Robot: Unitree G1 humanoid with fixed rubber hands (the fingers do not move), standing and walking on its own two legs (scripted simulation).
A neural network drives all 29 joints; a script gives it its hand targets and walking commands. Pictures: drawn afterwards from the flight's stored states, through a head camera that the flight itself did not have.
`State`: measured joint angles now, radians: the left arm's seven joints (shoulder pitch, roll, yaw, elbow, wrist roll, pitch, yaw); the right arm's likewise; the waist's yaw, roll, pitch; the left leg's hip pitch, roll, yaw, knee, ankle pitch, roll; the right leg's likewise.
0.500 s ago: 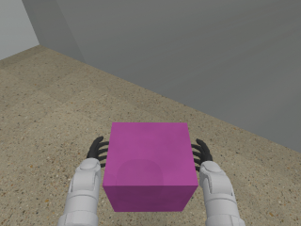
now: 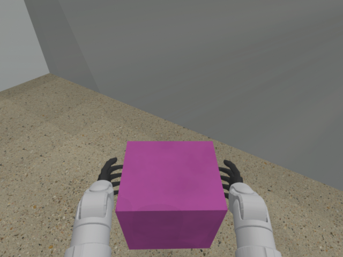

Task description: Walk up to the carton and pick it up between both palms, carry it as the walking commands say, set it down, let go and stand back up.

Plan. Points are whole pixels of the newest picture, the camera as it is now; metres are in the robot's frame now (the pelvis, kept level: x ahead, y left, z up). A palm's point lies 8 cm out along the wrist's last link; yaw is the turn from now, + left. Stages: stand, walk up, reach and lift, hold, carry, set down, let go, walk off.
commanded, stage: reach and lift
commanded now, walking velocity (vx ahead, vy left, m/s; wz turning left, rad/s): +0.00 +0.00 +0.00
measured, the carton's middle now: (169, 196) +0.31 -0.01 -0.02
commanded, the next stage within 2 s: hold in 0.80 s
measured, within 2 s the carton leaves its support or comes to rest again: neither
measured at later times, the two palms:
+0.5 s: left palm (101, 189) +0.29 +0.16 +0.05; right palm (231, 186) +0.29 -0.15 +0.05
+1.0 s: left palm (102, 194) +0.28 +0.16 +0.04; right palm (234, 191) +0.28 -0.16 +0.05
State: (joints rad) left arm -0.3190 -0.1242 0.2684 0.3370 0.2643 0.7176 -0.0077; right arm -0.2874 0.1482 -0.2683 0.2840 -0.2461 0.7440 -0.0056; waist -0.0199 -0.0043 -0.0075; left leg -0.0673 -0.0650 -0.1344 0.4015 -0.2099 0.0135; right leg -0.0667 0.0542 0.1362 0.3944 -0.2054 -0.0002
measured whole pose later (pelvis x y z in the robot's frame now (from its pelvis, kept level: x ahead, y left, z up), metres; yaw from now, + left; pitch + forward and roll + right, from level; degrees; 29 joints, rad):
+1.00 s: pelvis +0.00 +0.00 +0.00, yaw +0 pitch -7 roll +0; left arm -0.22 -0.14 0.23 0.20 0.26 0.75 0.00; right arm -0.21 0.14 -0.21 0.20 -0.24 0.76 0.01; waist 0.00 0.00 0.00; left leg -0.05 -0.06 -0.13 0.38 -0.20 0.01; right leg -0.05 0.05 0.12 0.38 -0.20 -0.01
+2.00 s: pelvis -0.14 +0.01 -0.03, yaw -3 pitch +3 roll -1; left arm -0.02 -0.13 0.12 -0.46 0.02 1.21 0.12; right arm 0.00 0.13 -0.08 -0.49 -0.04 1.22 -0.12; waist 0.03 0.04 -0.15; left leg -0.54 0.06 0.08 0.52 -0.03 0.02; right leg -0.40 0.00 -0.11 0.79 -0.46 0.01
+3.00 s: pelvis -0.48 +0.03 -0.01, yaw -3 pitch +3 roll +2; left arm 0.04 -0.13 0.08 -0.51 0.04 1.15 0.10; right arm 0.04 0.13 -0.08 -0.55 -0.03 1.19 -0.12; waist -0.02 -0.01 -0.11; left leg -0.49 0.00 0.07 0.99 -0.45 -0.01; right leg -0.43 -0.07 -0.08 0.54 -0.17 -0.03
